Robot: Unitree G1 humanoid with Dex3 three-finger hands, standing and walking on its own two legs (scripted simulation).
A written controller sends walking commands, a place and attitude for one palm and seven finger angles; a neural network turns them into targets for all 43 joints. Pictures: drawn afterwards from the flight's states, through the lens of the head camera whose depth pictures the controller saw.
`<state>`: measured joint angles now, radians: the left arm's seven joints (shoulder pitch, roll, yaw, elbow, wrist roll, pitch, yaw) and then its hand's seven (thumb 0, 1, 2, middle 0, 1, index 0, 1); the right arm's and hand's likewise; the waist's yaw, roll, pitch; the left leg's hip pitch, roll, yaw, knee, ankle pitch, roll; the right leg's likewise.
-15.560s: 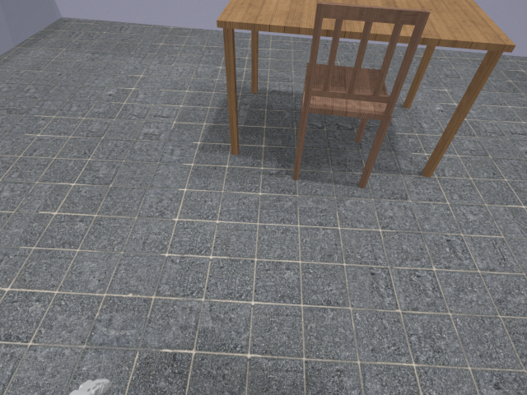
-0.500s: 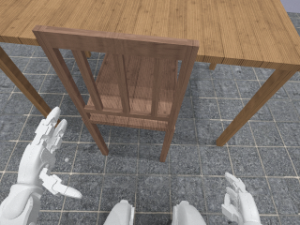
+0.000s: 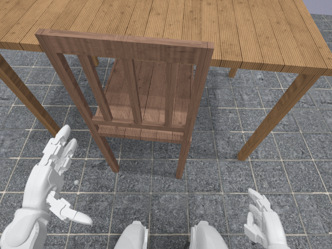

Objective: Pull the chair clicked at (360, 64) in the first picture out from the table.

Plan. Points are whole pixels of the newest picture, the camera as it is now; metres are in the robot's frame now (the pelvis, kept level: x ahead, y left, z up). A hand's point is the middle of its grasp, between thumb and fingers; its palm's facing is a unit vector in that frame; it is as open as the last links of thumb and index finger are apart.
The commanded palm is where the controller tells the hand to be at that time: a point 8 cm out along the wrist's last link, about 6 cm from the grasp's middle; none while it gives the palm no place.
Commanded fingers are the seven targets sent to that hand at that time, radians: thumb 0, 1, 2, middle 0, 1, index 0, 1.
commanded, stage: aim the fingers beside a spindle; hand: left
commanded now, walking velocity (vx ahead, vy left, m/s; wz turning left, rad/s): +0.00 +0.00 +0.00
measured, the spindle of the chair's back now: (133, 95) +0.52 +0.13 +0.01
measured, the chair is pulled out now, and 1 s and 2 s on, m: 0.00 0.00 0.00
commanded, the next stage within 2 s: none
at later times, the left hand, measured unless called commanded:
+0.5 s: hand (95, 163) +0.29 +0.18 +0.03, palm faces -0.05 -1.00 -0.04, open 16.9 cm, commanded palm +0.27 +0.23 +0.04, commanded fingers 0.00 -0.50 0.30 -0.06 -0.08 -0.06 -0.08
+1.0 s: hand (115, 151) +0.33 +0.15 +0.02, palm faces -0.07 -1.00 -0.03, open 16.9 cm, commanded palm +0.31 +0.20 +0.02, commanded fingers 0.00 -0.50 0.30 -0.06 -0.08 -0.06 -0.08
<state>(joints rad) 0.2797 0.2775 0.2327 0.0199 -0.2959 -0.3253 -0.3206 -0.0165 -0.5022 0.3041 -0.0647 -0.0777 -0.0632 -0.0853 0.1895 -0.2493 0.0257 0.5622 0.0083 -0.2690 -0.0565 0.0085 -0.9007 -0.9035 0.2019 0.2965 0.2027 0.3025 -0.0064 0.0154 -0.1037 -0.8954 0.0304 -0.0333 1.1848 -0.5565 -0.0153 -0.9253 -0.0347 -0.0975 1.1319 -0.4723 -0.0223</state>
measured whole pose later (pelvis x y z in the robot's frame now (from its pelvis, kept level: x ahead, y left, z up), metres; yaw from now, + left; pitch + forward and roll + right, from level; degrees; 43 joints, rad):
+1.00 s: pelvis +0.00 +0.00 -0.02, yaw +0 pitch +20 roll -1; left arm -0.08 0.19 0.11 0.25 -0.16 -0.36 -0.17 -0.02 -0.50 0.30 -0.06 -0.08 -0.06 -0.09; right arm 0.17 -0.25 0.02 0.60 -0.02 -0.23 -0.02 0.01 -0.90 -0.90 0.20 0.30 0.20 0.30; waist -0.03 0.01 -0.13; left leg -1.04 0.02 -0.02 1.26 -0.58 -0.01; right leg -1.08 -0.05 -0.08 1.22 -0.50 -0.02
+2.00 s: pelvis -0.01 +0.01 -0.03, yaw +0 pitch +22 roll +0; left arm -0.34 0.15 0.08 0.56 -0.11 -0.46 -0.09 -0.02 -0.50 0.30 -0.06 -0.08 -0.06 -0.08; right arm 0.19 -0.26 0.00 0.63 -0.03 -0.16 0.00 0.01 -0.90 -0.90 0.20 0.30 0.20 0.30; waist -0.05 0.01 -0.15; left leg -1.12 0.01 0.00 1.30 -0.57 0.00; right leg -1.17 -0.05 -0.06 1.27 -0.48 -0.01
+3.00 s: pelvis -0.02 +0.00 -0.03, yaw +0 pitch +22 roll +0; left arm -0.34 0.17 0.11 0.58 -0.10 -0.45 -0.09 -0.02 -0.50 0.30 -0.06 -0.08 -0.06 -0.09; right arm 0.18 -0.25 0.01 0.62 -0.03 -0.14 0.00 0.01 -0.90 -0.90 0.20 0.30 0.20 0.30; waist -0.05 0.01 -0.15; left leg -1.12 0.01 -0.01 1.30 -0.56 -0.01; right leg -1.18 -0.05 -0.06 1.28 -0.48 -0.03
